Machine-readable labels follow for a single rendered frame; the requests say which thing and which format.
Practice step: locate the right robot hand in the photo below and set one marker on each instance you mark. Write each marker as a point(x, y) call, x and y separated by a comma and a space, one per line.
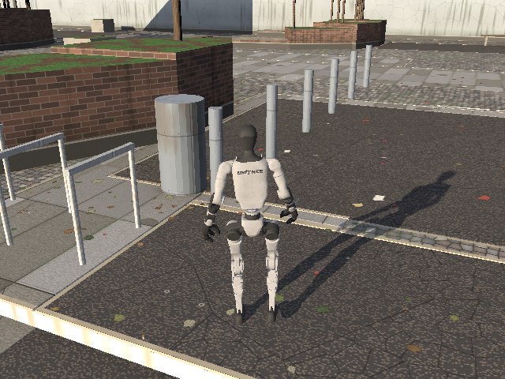
point(286, 212)

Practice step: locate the right robot forearm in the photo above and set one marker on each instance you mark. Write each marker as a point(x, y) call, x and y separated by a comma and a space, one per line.
point(289, 202)

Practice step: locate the left robot shin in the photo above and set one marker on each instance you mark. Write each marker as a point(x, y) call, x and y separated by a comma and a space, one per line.
point(238, 286)

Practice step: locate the left robot upper arm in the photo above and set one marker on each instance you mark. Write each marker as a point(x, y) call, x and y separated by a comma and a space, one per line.
point(220, 182)

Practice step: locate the left robot forearm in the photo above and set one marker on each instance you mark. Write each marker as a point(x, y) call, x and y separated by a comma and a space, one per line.
point(212, 212)

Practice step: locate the robot right thigh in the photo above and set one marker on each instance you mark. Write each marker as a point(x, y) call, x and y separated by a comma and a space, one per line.
point(271, 233)

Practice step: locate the left robot hand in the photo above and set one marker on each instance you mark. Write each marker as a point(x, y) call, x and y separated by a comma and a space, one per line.
point(206, 230)

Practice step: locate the right robot upper arm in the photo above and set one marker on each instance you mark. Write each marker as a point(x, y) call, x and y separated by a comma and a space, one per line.
point(280, 179)

